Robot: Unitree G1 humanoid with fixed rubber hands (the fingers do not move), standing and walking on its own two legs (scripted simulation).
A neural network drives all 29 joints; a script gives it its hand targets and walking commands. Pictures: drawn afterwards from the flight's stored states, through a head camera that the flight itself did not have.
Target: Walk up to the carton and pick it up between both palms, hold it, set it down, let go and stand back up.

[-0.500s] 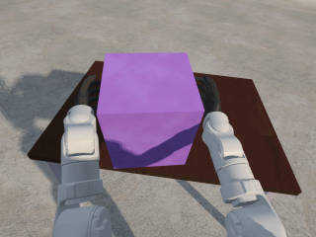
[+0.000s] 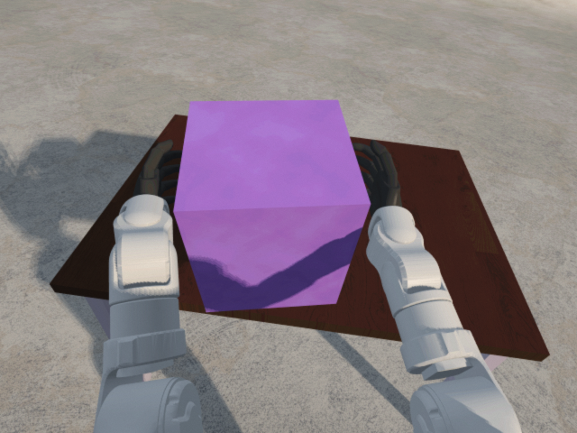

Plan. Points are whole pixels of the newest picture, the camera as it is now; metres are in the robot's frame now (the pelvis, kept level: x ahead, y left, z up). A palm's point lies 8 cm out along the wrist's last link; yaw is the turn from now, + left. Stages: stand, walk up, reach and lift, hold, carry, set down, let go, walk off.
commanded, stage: hold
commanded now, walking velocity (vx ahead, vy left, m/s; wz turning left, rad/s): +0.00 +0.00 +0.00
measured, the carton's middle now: (269, 210) +0.40 +0.01 +0.11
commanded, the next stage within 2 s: set down in 1.70 s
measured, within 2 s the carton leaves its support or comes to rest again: neither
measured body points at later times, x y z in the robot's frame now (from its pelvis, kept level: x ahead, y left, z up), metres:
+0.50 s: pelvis +0.00 +0.00 +0.00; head -0.03 +0.02 +0.45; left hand +0.38 +0.16 +0.17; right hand +0.37 -0.14 +0.17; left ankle +0.04 +0.12 -0.75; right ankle +0.01 -0.12 -0.75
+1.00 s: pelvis +0.00 +0.00 +0.00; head -0.03 +0.02 +0.45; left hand +0.37 +0.16 +0.17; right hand +0.37 -0.15 +0.17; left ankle +0.04 +0.12 -0.75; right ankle +0.01 -0.12 -0.75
